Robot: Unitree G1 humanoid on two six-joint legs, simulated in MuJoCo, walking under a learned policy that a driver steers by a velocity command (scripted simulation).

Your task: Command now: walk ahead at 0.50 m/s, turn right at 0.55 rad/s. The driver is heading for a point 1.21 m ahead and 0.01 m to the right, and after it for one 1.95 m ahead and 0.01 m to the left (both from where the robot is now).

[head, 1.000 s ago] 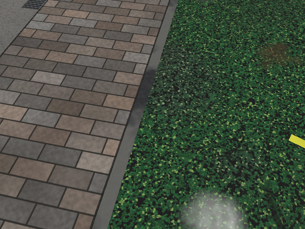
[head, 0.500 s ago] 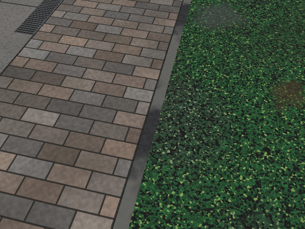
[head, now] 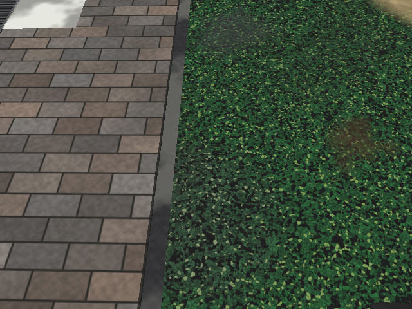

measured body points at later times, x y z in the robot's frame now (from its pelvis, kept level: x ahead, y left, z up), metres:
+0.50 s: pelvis +0.27 +0.03 +0.00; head +0.30 +0.03 +0.45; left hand +0.54 +0.22 -0.09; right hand +0.21 -0.25 -0.12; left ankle +0.24 +0.16 -0.75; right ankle +0.37 -0.16 -0.69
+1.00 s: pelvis +0.52 -0.08 +0.00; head +0.54 -0.08 +0.45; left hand +0.60 +0.20 -0.12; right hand +0.66 -0.36 -0.10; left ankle +0.69 +0.06 -0.69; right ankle +0.44 -0.17 -0.75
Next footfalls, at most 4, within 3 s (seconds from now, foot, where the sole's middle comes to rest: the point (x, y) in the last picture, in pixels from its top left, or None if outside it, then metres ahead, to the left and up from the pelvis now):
0.16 left None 0.28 0.15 -0.78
0.66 right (290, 304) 0.48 -0.18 -0.78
1.18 left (223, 212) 0.80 0.03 -0.78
1.66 right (262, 147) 1.11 -0.12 -0.78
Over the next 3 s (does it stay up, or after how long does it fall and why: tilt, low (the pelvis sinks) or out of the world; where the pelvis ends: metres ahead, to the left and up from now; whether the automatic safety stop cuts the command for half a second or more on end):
stays up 1.60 0.02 0.00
